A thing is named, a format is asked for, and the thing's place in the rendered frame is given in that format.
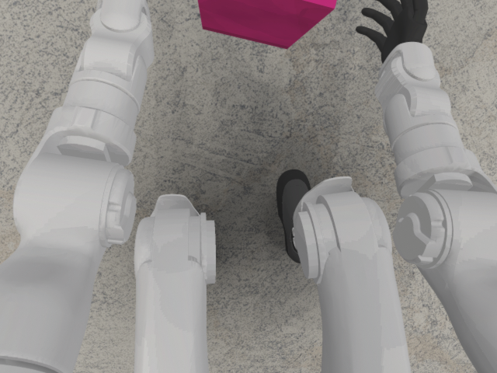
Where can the robot right forearm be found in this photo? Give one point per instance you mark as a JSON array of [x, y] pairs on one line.
[[423, 135]]

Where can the left robot shin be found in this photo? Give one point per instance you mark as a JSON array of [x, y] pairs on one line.
[[145, 229]]

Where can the right robot hand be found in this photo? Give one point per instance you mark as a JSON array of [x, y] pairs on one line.
[[409, 24]]

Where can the robot right upper arm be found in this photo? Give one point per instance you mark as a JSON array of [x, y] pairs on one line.
[[451, 236]]

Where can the robot left upper arm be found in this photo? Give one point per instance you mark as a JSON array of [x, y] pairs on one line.
[[69, 211]]

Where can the robot right foot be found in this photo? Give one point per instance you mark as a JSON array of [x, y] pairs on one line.
[[291, 187]]

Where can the robot left forearm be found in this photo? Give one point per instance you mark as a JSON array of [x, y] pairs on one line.
[[106, 90]]

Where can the carton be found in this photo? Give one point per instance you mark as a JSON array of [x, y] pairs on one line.
[[278, 23]]

